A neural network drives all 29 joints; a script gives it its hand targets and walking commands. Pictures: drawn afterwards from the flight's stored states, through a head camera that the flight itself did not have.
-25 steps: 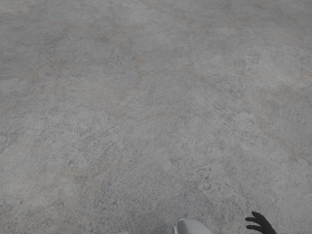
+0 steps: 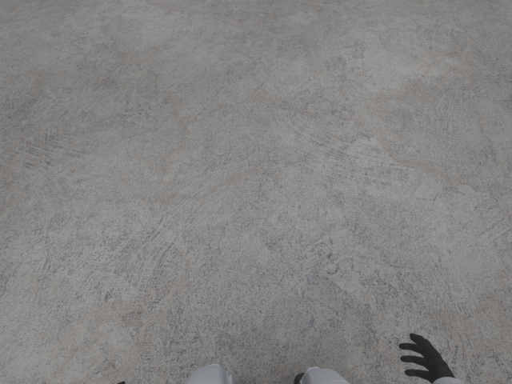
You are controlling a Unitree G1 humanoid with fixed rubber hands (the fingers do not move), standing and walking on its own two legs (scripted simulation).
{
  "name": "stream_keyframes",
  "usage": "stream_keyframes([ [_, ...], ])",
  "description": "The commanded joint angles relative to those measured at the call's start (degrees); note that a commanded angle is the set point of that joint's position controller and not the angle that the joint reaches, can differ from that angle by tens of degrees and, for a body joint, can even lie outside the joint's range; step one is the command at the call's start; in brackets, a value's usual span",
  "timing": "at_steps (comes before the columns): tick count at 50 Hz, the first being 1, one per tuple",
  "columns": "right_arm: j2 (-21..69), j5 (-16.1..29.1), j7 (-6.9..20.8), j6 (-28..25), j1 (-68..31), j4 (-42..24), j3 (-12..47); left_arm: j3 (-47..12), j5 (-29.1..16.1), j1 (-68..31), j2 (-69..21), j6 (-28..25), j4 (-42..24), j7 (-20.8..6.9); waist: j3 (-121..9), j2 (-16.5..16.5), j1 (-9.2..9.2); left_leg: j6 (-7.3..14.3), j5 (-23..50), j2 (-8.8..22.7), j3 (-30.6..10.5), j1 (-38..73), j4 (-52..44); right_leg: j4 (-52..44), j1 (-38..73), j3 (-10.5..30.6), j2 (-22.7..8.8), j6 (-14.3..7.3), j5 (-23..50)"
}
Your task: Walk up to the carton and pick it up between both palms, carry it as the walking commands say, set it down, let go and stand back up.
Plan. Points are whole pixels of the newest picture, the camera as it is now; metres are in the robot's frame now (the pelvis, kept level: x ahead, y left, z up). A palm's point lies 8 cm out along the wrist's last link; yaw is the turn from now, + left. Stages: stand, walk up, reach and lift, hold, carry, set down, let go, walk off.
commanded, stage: walk up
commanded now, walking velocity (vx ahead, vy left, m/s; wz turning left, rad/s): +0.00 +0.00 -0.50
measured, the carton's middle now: out of the picture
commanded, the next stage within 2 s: none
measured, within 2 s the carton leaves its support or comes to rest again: neither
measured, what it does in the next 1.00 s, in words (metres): steps on the spot, turning right: left foot, then right foot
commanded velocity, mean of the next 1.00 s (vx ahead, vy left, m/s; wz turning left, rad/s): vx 0.16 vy -0.06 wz -0.50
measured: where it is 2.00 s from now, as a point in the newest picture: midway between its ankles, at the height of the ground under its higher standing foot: (330, 334)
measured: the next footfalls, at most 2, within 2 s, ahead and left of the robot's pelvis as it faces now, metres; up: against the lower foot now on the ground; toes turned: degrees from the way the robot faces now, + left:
left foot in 0.08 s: +0.04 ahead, +0.16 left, +0.00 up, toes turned +1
right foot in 0.38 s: +0.01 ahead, -0.04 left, +0.00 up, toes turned -11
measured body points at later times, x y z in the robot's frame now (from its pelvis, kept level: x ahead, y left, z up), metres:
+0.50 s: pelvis -0.03 +0.04 -0.01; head +0.02 +0.02 +0.44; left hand +0.10 +0.29 -0.14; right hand +0.02 -0.24 -0.15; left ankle -0.03 +0.18 -0.68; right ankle -0.03 -0.03 -0.73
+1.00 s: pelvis +0.02 +0.07 +0.00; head +0.07 +0.08 +0.45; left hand +0.23 +0.24 -0.15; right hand -0.15 -0.16 -0.11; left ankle +0.00 +0.25 -0.73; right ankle -0.03 -0.06 -0.66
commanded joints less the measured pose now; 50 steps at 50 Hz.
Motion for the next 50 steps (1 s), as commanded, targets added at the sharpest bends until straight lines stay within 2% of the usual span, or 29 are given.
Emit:
stream_keyframes([
  [1,-4.78,-0.01,-0.7,-1.2,2.75,-3.13,-0.93,2.93,1.88,-2.18,11.35,0.44,-5.74,0.86,-9.66,-11.68,-0.49,-1.95,0.1,-2.66,-4.08,8.94,-13.83,-10.29,1.49,16.7,-9.19,-7.54,12.92],
  [2,-4.03,0.38,-0.78,-1.0,4.44,-2.57,-0.56,2.54,1.32,-2.51,10.21,0.42,-6.52,0.75,-8.93,-10.15,-0.93,-2.05,6.17,-4.1,0.21,11.06,-18.99,-9.92,-0.44,12.8,-7.18,-5.73,11.13],
  [3,-6.17,-0.12,-0.75,-1.53,8.97,-2.86,-1.03,2.15,1.38,-2.6,8.85,0.36,-7.63,0.58,-11.26,-5.68,-3.68,-0.19,6.96,0.66,-5.65,20.53,-27.78,-3.75,-7.26,8.77,-3.52,-3.34,1.07],
  [4,-12.51,-1.66,-0.84,-2.13,9.91,-1.17,-2.83,1.92,1.18,-0.53,4.23,0.18,-7.27,0.79,-9.22,8.11,-2.42,2.91,-0.6,14.78,-21.39,23.07,-36.17,9.68,-17.73,0.58,3.82,-0.74,-15.48],
  [5,-16.48,-2.28,-1.23,-1.93,6.68,-3.29,-3.05,1.53,1.52,0.09,2.9,-0.52,-7.17,0.86,-6.91,14.61,-1.39,6.83,3.75,26.49,-28.16,15.01,-40.02,18.76,-18.11,-4.25,1.9,2.85,-19.82],
  [6,-13.79,-1.65,-0.78,-1.71,1.6,-4.12,-2.37,1.88,1.59,-1.67,5.45,-0.08,-6.55,0.57,-4.83,9.16,-0.51,10.17,6.22,23.18,-19.94,7.68,-37.4,24.5,-11.61,-5.03,-2.41,3.79,-15.96],
  [8,-8.09,-1.5,-0.83,-1.9,-3.66,-4.3,-1.34,2.62,-0.03,-0.67,5.99,0.43,-4.49,-0.56,-4.07,8.39,2.26,7.2,13.96,16.13,-7.86,3.24,-34.99,30.25,-6.86,-6.47,-1.87,2.15,-12.32],
  [12,-7.07,-1.84,-0.5,-1.55,2.85,-4.64,-2.1,1.43,0.2,-0.62,4.06,1.06,-4.9,-2.09,-9.76,13.24,-0.56,6.41,26.73,16.02,-2.23,21.06,-27.07,22.62,-11.39,-8.62,-3.5,2.51,-12.94],
  [15,-7.85,-2.38,-0.69,-2.11,8.84,-3.26,-2.39,0.32,0.15,-2.61,1.77,0.34,-6.23,-1.84,-9.85,13.81,-2.83,7.99,45.18,19.19,-5.7,23.18,-24.15,11.45,-7.97,-10.71,-4.17,1.7,-16.18],
  [16,-8.9,-2.07,-0.49,-2.2,6.67,-4.02,-2.74,0.48,0.26,0.42,3.69,0.4,-6.71,-1.85,-11.79,14.54,-0.73,7.81,44.39,19.62,-6.21,21.14,-22.35,8.25,-2.56,-8.16,-6.4,1.06,-14.69],
  [17,-9.51,-2.69,0.11,-1.93,6.01,-2.99,-2.49,1.28,0.37,1.23,4.19,0.38,-5.49,-1.98,-11.99,8.04,-0.96,6.37,32.1,17.9,-0.39,16.19,-21.23,5.04,1.26,-9.64,-2.03,0.6,-10.19],
  [19,-6.31,-1.86,0.06,-1.18,1.26,-4.48,-2.2,2.68,0.88,12.49,8.89,-1.25,-2.71,-1.52,-12.55,0.21,4.72,1.37,13.74,10.45,5.51,1.35,-4.93,-9.26,15.87,3.06,-8.98,-2.97,0.47],
  [20,-4.46,-1.97,0.34,-0.92,0.28,-7.17,-1.59,3.83,1.87,11.06,14.27,-1.3,-2.81,-0.94,-11.22,-14.26,4.14,-1.98,-8.81,0.41,2.82,-11.07,4.37,-11.16,18.92,23.03,-19.22,-8.88,19.88],
  [21,-4.02,-2.19,-0.39,-0.03,-2.85,-8.04,-1.92,3.58,1.58,11.52,15.08,-0.9,-2.13,-0.52,-9.54,-13.47,6.05,-2.91,-12.06,-0.87,-5.23,-10.91,13.52,-14.8,11.04,27.63,-21.44,-13.21,17.19],
  [26,-6.45,-1.75,0.02,-0.93,2.07,-4.6,-2.06,1.99,-0.01,1.3,10.22,-1.42,-4.82,0.64,-8.51,-5.36,0.27,-4.15,-1.74,1.23,-5.37,-8.12,14.74,-12.54,10.57,20.29,-12.83,-9.4,19.96],
  [32,-4.81,-1.25,0.28,-1.26,-1.56,-5.84,-2.0,2.47,0.08,5.25,11.12,-1.03,-4.48,0.51,-11.61,-10.04,3.34,-4.58,-3.31,-2.1,-3.5,-7.09,3.95,-11.81,16.83,20.35,-12.66,-9.61,21.12],
  [34,-5.78,-0.45,0.09,-2.26,-0.08,-4.13,-2.4,2.59,0.74,5.74,10.97,-0.92,-4.9,0.26,-13.41,-6.85,3.63,-4.51,-1.91,-2.74,-1.3,-2.63,0.03,-14.98,13.98,20.46,-10.04,-7.97,4.71],
  [35,-6.81,-0.95,0.14,-2.19,6.83,-2.73,-2.62,2.93,0.81,2.15,12.53,-0.44,-5.35,-1.62,-15.15,-15.01,1.4,-2.92,-4.38,-3.78,0.71,9.0,-6.16,-19.71,3.95,18.99,-5.04,-7.08,-24.03],
  [36,-6.92,-1.02,0.05,-2.12,6.66,-2.3,-2.98,2.56,0.73,-4.66,11.79,0.32,-7.06,-2.55,-8.06,-17.51,0.19,-3.85,1.58,-3.55,2.02,14.92,-6.64,-22.01,-9.81,16.41,-4.75,-5.96,-24.36],
  [38,-7.22,0.37,-0.73,-2.99,13.78,-0.39,-2.61,2.25,1.41,-8.48,10.58,0.47,-7.87,-2.9,-9.06,-15.08,-3.71,-4.15,1.53,-3.91,1.54,30.33,-17.49,-16.68,-18.63,12.1,-2.09,-3.65,-21.14],
  [39,-8.25,0.76,-1.66,-4.12,23.24,2.05,-3.22,1.57,1.83,-12.59,7.17,0.08,-8.97,-3.26,-8.76,-6.44,-8.55,-3.27,4.23,-0.26,0.55,42.67,-31.27,-8.87,-24.86,7.07,1.87,-0.75,-17.82],
  [40,-15.19,0.41,-2.07,-4.76,25.29,4.78,-4.18,0.98,2.68,-14.48,3.33,-0.62,-10.41,-2.83,-6.54,11.01,-9.55,-2.19,-6.22,15.62,-17.33,40.46,-38.12,14.71,-30.71,0.96,2.71,-0.48,-11.93],
  [41,-19.4,-0.7,-2.56,-5.57,24.89,3.69,-5.03,0.51,3.43,-16.88,1.25,-1.17,-12.72,-3.19,-2.78,15.58,-9.28,0.36,-19.6,31.22,-31.76,30.61,-46.87,25.0,-34.34,-0.01,-1.09,2.17,-10.03],
  [42,-18.42,-1.1,-2.58,-5.41,18.05,0.58,-4.9,1.85,3.59,-13.82,5.06,-1.07,-11.82,-3.63,-3.44,8.28,-6.21,3.65,-24.66,32.58,-36.2,26.21,-48.66,30.23,-32.29,0.3,-2.15,3.03,-9.28],
  [43,-17.32,-0.62,-2.38,-5.18,13.13,1.03,-5.09,1.97,3.07,-12.46,7.0,-0.71,-9.8,-4.98,-3.46,9.87,-4.32,5.2,-19.49,30.06,-29.01,28.0,-47.61,32.82,-32.54,0.01,-5.25,2.94,-5.46],
  [44,-15.56,-0.48,-2.34,-5.8,14.97,2.39,-4.71,2.71,3.65,-11.32,7.77,-0.4,-9.12,-5.65,-1.24,4.23,-2.55,1.68,-10.7,25.52,-20.65,23.36,-45.42,34.7,-28.26,0.05,-5.08,3.19,-1.63],
  [46,-13.46,-1.12,-2.31,-6.76,16.99,2.28,-4.38,2.39,2.8,-10.8,5.01,-0.03,-8.09,-7.59,-0.2,8.93,-2.51,0.92,5.12,19.9,-7.13,27.05,-41.9,33.54,-27.26,-3.43,-5.72,4.38,1.71],
  [48,-9.79,-1.6,-1.3,-7.35,16.15,1.9,-3.52,1.63,1.35,-10.02,2.78,-0.2,-6.95,-7.89,-0.15,10.17,-1.53,0.3,12.13,16.52,-3.18,25.18,-40.71,31.7,-23.78,-5.31,-4.46,3.6,3.25],
  [50,-10.98,-2.15,-1.12,-7.1,23.09,2.23,-4.15,0.29,1.35,-13.97,1.41,-0.41,-8.07,-8.1,1.31,12.28,-4.9,1.19,23.31,19.05,-1.92,31.05,-38.73,24.94,-26.49,-7.52,-4.73,3.77,1.69],
])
